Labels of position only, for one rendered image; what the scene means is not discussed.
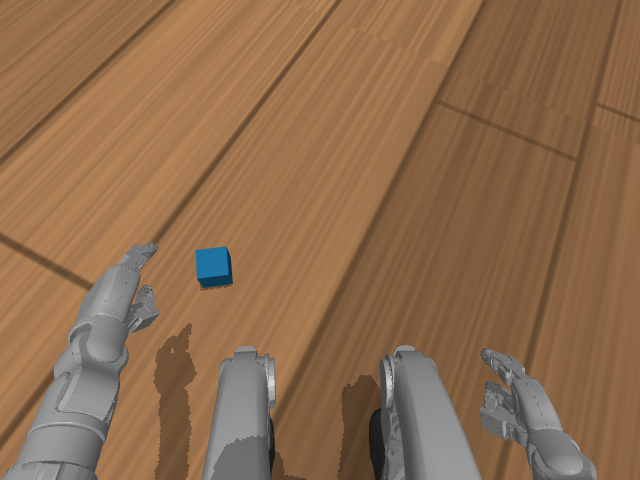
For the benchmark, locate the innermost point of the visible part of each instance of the left robot arm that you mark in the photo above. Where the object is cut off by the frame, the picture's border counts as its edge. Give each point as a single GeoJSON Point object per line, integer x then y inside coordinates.
{"type": "Point", "coordinates": [65, 439]}

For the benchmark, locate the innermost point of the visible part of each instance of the right robot foot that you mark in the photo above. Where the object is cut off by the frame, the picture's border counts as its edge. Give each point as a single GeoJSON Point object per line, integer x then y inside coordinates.
{"type": "Point", "coordinates": [376, 444]}

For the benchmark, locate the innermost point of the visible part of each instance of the left robot hand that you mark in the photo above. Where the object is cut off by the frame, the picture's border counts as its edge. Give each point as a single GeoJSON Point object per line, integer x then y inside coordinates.
{"type": "Point", "coordinates": [113, 293]}

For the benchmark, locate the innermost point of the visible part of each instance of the right robot hand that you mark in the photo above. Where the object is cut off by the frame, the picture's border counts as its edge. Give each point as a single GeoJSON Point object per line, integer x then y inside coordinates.
{"type": "Point", "coordinates": [517, 413]}

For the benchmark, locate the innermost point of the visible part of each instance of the right robot arm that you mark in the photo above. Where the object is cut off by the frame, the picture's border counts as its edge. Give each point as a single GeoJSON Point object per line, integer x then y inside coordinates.
{"type": "Point", "coordinates": [554, 455]}

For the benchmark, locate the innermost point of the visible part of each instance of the cube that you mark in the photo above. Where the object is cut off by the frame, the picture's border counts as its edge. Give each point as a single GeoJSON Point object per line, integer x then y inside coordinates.
{"type": "Point", "coordinates": [214, 267]}

